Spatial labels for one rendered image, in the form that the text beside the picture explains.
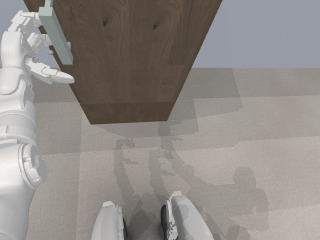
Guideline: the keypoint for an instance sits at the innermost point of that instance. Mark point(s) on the right robot foot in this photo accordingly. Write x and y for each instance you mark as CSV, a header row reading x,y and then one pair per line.
x,y
163,216

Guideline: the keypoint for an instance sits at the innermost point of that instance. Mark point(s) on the left robot forearm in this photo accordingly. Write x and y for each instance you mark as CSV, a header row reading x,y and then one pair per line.
x,y
17,112

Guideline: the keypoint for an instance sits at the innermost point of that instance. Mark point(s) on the cupboard door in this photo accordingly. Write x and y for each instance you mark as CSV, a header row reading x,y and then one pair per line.
x,y
130,51

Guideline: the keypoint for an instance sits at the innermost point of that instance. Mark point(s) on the robot left upper arm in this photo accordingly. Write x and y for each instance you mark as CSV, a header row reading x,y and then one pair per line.
x,y
22,170

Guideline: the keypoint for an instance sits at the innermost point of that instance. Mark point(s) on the handle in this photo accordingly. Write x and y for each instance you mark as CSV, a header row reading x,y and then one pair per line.
x,y
54,31

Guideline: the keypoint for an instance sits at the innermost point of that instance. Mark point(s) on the left robot hand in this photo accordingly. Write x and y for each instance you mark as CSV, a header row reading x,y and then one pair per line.
x,y
15,49

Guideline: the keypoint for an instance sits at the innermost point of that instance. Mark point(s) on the left robot thigh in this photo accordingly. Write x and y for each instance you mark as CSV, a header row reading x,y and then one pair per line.
x,y
108,223

